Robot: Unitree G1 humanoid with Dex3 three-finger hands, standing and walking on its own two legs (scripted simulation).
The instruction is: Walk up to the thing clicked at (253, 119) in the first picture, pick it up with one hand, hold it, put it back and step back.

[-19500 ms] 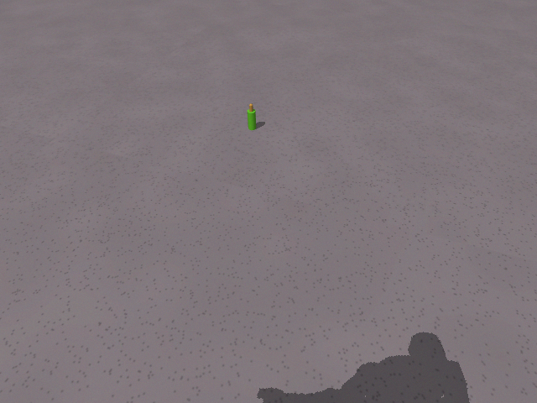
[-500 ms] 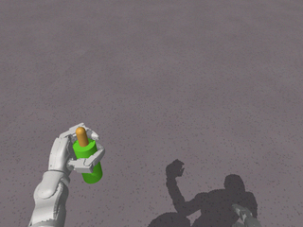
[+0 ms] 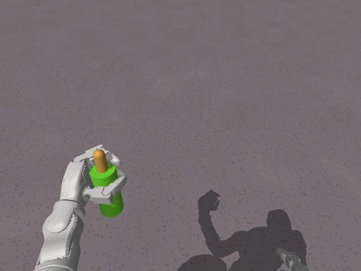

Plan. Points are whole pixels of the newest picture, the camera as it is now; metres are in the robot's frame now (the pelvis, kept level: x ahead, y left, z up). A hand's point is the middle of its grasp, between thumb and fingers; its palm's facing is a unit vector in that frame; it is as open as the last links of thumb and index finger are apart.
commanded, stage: hold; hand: left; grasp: from the side
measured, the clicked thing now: (105, 182) +0.32 +0.17 +0.04
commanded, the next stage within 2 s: crouch in 1.42 s
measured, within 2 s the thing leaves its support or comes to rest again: neither
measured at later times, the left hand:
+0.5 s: hand (109, 181) +0.31 +0.16 +0.05, palm faces -0.08 -1.00 +0.00, open 6.6 cm
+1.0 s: hand (110, 183) +0.31 +0.15 +0.05, palm faces -0.10 -1.00 +0.00, open 6.6 cm
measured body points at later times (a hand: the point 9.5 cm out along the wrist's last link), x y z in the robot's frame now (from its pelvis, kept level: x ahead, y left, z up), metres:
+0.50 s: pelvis +0.00 +0.00 +0.00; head +0.03 +0.00 +0.45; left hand +0.31 +0.21 +0.06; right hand +0.13 -0.25 -0.10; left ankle +0.02 +0.13 -0.71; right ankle +0.01 -0.13 -0.71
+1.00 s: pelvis +0.00 +0.00 +0.00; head +0.02 +0.00 +0.45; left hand +0.31 +0.21 +0.06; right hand +0.13 -0.25 -0.10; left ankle +0.02 +0.13 -0.71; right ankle +0.01 -0.13 -0.71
